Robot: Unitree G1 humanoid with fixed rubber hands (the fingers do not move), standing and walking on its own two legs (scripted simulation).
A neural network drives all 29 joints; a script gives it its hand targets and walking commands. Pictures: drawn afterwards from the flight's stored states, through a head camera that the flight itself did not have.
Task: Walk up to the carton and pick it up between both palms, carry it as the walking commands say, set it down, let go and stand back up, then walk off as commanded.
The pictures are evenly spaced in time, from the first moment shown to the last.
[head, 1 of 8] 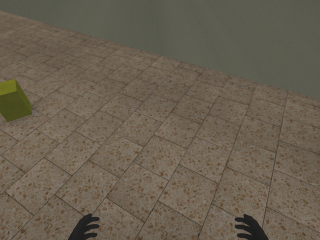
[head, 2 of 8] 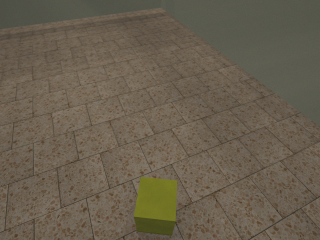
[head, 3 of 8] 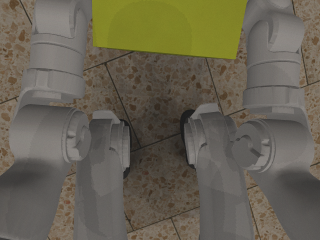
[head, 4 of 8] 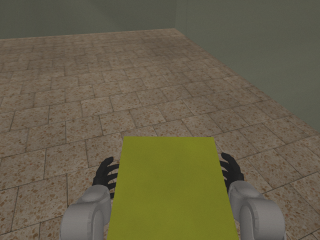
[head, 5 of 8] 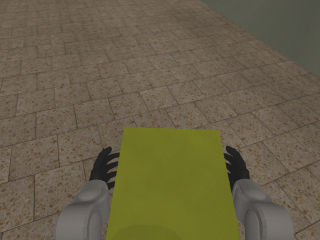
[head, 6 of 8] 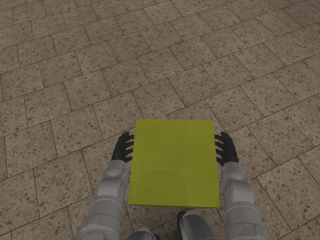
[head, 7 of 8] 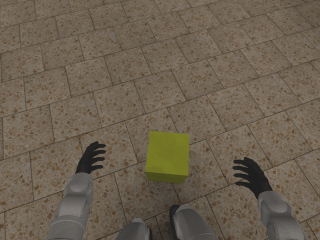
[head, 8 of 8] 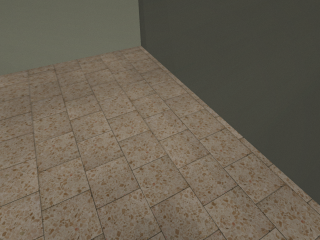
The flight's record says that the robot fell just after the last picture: no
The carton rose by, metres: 0.67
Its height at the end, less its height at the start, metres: +0.00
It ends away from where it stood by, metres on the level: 2.39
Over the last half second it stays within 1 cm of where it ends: yes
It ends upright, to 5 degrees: yes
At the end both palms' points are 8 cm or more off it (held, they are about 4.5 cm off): yes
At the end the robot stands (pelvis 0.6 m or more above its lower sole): yes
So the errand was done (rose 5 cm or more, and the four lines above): yes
